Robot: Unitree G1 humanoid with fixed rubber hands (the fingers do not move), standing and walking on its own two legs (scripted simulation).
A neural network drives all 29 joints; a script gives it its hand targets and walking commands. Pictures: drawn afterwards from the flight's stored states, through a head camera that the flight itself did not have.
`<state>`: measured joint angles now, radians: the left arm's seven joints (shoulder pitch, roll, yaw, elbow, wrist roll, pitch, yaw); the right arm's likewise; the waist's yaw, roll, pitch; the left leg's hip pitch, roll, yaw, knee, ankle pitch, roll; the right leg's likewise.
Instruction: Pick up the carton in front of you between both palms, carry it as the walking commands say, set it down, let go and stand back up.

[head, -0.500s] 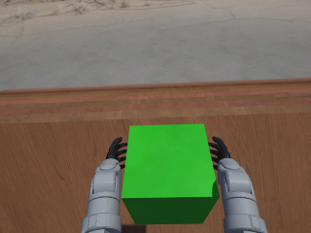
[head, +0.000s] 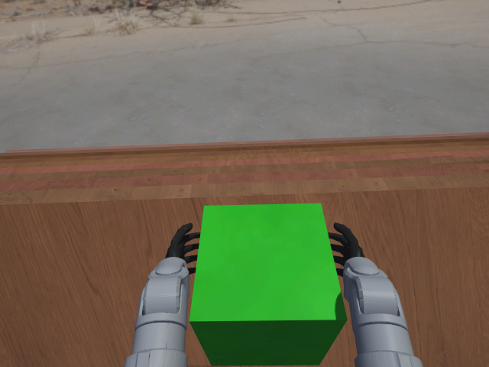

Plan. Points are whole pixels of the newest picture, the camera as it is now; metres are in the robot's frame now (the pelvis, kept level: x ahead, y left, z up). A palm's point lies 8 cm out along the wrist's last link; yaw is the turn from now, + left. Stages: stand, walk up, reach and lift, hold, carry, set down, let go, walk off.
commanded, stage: hold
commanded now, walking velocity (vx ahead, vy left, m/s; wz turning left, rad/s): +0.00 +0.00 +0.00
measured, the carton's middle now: (263, 288) +0.28 +0.00 -0.04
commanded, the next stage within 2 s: carry in 0.44 s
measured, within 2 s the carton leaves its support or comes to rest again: neither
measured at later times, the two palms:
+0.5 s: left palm (173, 266) +0.28 +0.15 +0.05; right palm (356, 265) +0.28 -0.15 +0.05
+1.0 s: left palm (182, 203) +0.39 +0.15 +0.08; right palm (344, 199) +0.39 -0.15 +0.08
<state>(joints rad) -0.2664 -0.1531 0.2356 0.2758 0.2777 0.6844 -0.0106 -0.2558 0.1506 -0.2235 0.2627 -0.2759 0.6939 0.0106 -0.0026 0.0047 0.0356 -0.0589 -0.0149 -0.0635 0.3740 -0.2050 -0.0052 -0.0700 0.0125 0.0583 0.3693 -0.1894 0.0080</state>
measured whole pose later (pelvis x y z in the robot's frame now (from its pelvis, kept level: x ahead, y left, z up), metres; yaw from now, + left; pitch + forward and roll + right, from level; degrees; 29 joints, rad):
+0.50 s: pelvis -0.01 +0.00 +0.00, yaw +0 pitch -5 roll +0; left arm -0.28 -0.16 0.24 0.23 0.27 0.77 -0.01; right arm -0.27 0.15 -0.22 0.21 -0.26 0.78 0.01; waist 0.00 0.00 -0.03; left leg -0.15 -0.01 -0.07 0.48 -0.32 -0.01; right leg -0.15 0.01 0.05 0.45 -0.28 0.01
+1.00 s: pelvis +0.15 +0.00 -0.01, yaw +2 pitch +6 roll -1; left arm -0.02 -0.13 0.04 -0.39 0.05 1.15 0.14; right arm 0.01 0.13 -0.08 -0.43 -0.03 1.17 -0.15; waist -0.01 0.00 -0.20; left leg -0.44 0.07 0.09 0.98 -0.44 0.01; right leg -0.28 -0.02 -0.21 0.44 -0.26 -0.05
